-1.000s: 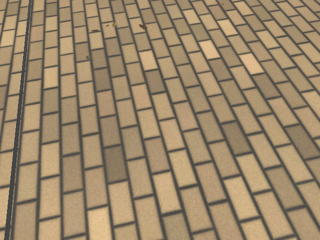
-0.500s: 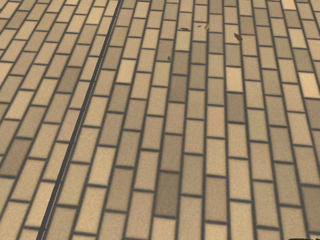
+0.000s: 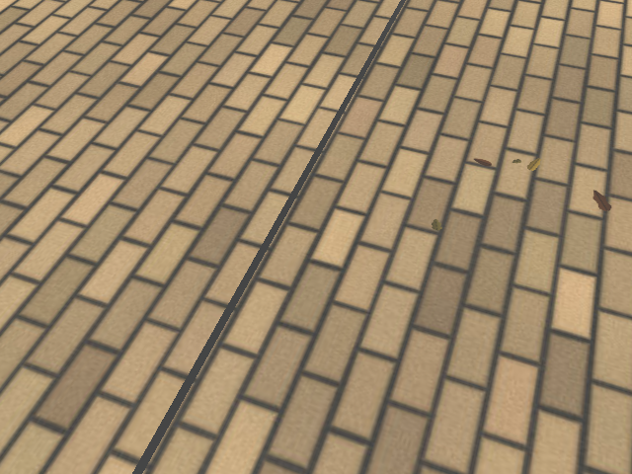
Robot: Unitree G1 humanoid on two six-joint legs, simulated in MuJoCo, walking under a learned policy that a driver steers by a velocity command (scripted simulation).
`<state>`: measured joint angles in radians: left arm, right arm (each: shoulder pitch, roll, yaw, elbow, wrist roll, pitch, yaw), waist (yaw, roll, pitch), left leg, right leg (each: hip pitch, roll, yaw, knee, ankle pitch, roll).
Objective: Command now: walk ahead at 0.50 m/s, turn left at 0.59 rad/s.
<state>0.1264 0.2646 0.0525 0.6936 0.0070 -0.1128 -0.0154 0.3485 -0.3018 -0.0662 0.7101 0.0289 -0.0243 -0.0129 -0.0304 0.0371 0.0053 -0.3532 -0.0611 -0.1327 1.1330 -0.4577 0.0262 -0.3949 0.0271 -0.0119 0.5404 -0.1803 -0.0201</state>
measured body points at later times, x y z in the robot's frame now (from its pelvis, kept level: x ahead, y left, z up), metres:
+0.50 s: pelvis +0.25 +0.07 -0.01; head +0.29 +0.09 +0.44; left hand +0.21 +0.37 -0.14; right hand +0.53 -0.11 -0.08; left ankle +0.31 +0.17 -0.73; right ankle +0.12 -0.12 -0.65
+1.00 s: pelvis +0.45 +0.11 +0.00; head +0.49 +0.13 +0.45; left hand +0.47 +0.43 -0.09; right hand +0.72 -0.05 -0.11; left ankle +0.31 +0.18 -0.66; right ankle +0.59 +0.08 -0.73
